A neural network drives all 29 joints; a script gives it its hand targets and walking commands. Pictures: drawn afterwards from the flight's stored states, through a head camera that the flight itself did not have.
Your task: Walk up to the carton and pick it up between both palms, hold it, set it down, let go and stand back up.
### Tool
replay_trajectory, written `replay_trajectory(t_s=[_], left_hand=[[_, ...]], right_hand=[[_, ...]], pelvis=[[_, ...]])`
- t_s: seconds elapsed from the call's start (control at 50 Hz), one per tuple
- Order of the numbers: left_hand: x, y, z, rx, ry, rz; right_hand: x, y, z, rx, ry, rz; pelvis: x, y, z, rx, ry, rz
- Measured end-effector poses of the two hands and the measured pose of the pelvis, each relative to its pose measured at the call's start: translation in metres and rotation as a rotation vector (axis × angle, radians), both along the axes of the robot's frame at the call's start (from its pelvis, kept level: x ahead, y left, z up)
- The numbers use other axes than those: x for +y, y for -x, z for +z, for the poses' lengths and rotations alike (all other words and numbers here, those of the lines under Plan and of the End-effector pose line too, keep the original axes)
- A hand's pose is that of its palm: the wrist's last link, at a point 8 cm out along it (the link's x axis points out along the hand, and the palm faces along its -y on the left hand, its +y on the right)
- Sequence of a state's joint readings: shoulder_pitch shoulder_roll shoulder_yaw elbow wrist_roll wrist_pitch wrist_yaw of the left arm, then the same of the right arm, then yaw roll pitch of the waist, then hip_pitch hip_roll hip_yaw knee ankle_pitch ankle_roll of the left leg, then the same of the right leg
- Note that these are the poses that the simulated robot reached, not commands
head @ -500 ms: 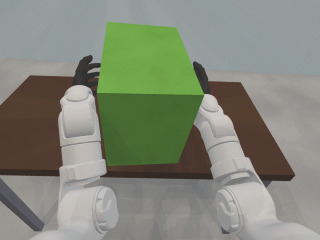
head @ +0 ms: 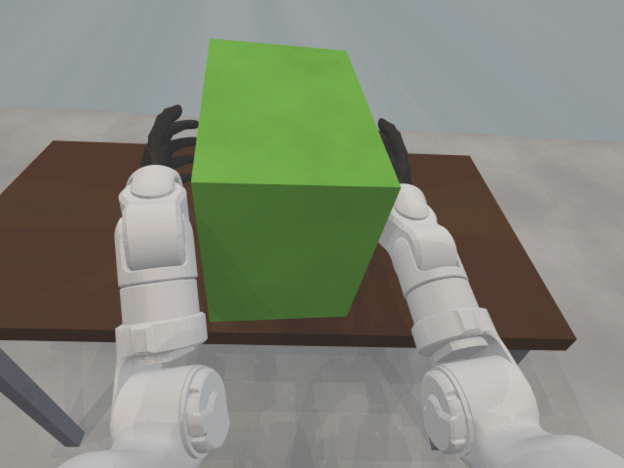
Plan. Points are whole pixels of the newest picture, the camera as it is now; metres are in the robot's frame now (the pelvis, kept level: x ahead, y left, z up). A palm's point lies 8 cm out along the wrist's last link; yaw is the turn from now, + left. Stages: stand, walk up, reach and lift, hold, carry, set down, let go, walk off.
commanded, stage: hold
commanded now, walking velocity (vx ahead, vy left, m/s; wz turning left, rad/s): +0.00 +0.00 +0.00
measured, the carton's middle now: (280, 181) +0.41 +0.01 +0.19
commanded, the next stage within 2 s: none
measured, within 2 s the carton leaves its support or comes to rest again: neither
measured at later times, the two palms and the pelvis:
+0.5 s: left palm (155, 178) +0.36 +0.15 +0.23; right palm (388, 182) +0.37 -0.12 +0.21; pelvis +0.00 +0.00 +0.00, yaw +1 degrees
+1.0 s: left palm (156, 174) +0.36 +0.15 +0.23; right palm (391, 175) +0.37 -0.12 +0.22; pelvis +0.01 +0.00 +0.00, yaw +0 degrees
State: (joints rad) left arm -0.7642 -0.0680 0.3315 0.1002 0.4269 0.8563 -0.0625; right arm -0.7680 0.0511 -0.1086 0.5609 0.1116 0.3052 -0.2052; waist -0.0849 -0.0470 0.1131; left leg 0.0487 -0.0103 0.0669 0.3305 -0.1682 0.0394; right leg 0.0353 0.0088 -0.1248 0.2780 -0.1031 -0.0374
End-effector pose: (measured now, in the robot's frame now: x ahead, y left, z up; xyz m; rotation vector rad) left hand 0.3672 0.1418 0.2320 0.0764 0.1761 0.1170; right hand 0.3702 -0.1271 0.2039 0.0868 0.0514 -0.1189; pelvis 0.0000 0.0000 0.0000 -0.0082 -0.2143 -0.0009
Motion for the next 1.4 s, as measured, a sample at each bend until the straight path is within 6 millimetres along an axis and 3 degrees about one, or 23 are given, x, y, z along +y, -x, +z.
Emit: replay_trajectory(t_s=[0.18,0.4,0.62,0.78,1.4], left_hand=[[-0.001,-0.004,0.007,-0.023,0.003,0.006],[0.003,0.002,-0.004,-0.007,0.018,0.007],[0.009,0.003,0.001,-0.006,0.016,0.014],[0.006,0.003,0.004,-0.023,0.020,0.010],[0.002,0.009,0.005,-0.025,0.019,0.015]], right_hand=[[-0.001,-0.006,0.010,-0.025,0.015,0.006],[0.002,-0.001,0.002,-0.008,-0.001,0.010],[0.009,-0.001,0.006,-0.007,0.001,0.013],[0.006,-0.001,0.013,-0.025,0.007,0.009],[0.002,0.003,0.012,-0.029,0.001,0.017]], pelvis=[[0.000,-0.007,0.000,-0.009,0.006,0.006],[0.001,-0.006,0.000,-0.017,0.007,0.008],[0.004,-0.003,0.000,-0.003,0.004,0.004],[0.004,-0.005,0.000,-0.002,0.005,0.001],[-0.004,-0.002,0.000,-0.009,0.001,0.007]])
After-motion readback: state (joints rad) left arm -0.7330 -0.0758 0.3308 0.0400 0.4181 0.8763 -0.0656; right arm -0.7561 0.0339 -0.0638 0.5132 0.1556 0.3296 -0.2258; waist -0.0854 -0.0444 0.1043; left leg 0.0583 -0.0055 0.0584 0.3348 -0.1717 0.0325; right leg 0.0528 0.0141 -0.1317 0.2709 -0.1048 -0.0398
